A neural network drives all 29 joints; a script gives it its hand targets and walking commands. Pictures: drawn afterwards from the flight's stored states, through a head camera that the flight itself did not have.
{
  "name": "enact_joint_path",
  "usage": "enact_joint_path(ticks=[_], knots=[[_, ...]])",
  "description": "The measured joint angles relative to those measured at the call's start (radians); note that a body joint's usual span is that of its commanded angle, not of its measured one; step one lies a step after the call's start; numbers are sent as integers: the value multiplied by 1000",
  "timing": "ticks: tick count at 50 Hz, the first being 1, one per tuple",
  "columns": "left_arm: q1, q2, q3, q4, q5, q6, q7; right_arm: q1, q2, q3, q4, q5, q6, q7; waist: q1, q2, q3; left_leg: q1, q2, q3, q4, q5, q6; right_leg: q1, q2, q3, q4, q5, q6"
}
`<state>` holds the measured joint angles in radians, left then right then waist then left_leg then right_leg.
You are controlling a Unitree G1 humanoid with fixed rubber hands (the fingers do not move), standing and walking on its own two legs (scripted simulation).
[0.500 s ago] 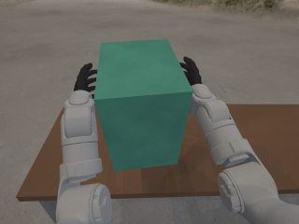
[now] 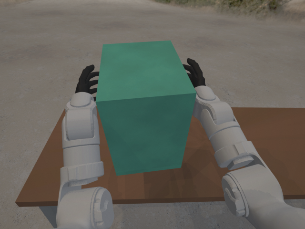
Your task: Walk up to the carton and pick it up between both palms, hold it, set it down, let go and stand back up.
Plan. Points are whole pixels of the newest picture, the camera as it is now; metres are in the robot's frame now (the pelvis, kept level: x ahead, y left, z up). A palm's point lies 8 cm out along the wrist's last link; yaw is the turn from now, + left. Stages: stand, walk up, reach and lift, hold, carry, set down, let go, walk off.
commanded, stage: hold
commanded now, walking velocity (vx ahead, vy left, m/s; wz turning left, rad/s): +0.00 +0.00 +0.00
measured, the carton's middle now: (143, 108) +0.38 +0.01 +0.17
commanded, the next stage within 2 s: none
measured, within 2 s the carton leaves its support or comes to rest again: neither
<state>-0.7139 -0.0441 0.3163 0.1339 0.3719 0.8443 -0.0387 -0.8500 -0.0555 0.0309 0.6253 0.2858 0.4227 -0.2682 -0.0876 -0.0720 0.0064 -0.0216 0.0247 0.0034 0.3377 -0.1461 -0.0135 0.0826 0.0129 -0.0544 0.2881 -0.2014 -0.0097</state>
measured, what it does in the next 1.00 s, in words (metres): stands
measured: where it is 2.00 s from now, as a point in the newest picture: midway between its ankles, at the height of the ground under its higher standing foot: outside the picture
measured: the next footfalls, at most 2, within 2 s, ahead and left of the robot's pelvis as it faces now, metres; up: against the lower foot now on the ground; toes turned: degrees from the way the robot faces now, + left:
none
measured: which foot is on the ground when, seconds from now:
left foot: down 0.00-1.00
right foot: down 0.00-1.00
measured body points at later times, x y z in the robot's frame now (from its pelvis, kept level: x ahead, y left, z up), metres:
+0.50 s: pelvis +0.00 +0.00 +0.00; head -0.06 +0.03 +0.44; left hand +0.37 +0.15 +0.23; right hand +0.38 -0.12 +0.24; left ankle +0.04 +0.13 -0.75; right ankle -0.01 -0.11 -0.75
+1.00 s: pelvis +0.00 +0.00 +0.00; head -0.07 +0.03 +0.44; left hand +0.37 +0.15 +0.23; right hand +0.38 -0.12 +0.24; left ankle +0.04 +0.13 -0.75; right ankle -0.01 -0.11 -0.75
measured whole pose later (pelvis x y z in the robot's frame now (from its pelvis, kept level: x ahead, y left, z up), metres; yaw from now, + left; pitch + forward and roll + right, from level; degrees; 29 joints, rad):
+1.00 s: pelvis +0.00 +0.00 +0.00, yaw +0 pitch -9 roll -1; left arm -0.73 -0.04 0.32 0.16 0.37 0.84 -0.04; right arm -0.86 -0.06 0.02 0.64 0.28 0.43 -0.27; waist -0.08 -0.07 0.00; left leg -0.04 0.03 0.01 0.34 -0.14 -0.01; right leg 0.06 0.01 -0.05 0.29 -0.20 -0.01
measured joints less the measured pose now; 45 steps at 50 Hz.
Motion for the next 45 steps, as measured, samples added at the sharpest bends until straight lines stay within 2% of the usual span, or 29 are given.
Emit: enact_joint_path(ticks=[30,45], knots=[[13,-4,-4,-23,-8,4,3,14,-6,14,-33,6,14,-8,-6,7,-1,0,0,-3,6,-4,1,3,0,-2,2,-3,1],[-14,4,4,12,-7,-1,1,-10,0,-8,-1,-6,11,-3,1,4,-4,-11,1,1,2,4,1,-13,1,2,4,4,0]])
